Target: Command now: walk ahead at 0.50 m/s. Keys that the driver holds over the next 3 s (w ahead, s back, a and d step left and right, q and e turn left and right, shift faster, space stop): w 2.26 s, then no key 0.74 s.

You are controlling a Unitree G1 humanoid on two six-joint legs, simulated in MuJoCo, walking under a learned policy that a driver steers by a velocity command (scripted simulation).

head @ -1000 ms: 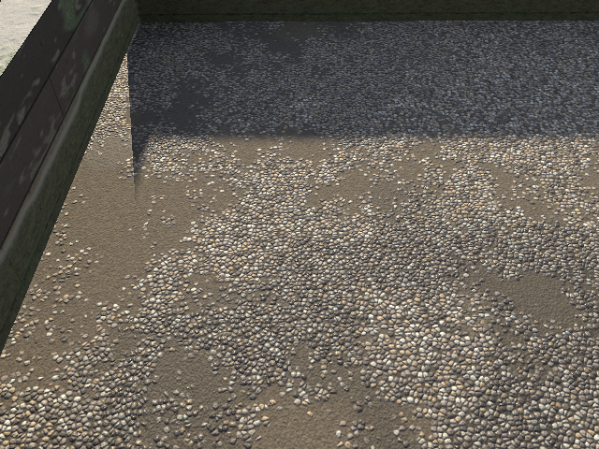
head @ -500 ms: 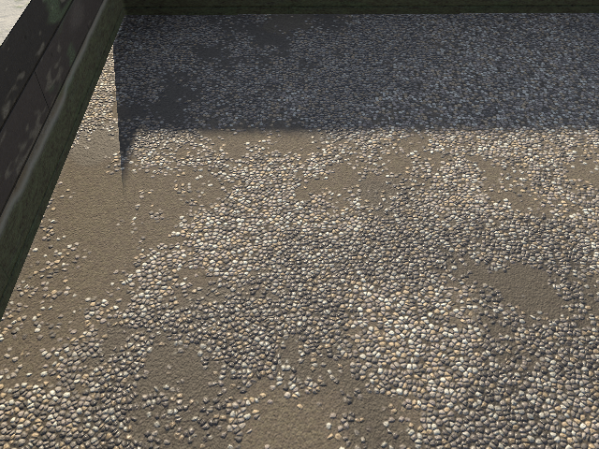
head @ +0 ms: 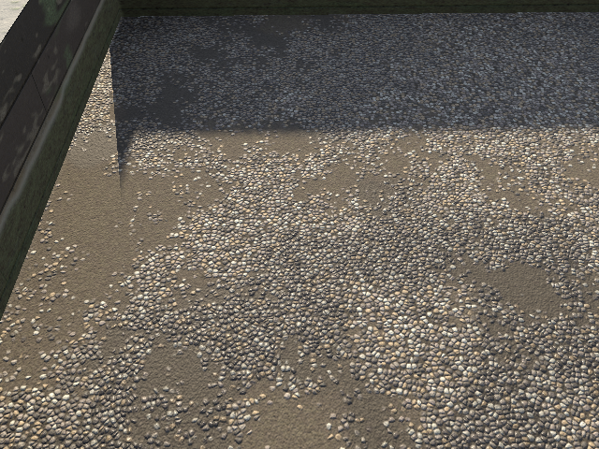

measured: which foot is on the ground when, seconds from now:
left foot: down 0.00-1.00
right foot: down 0.00-1.00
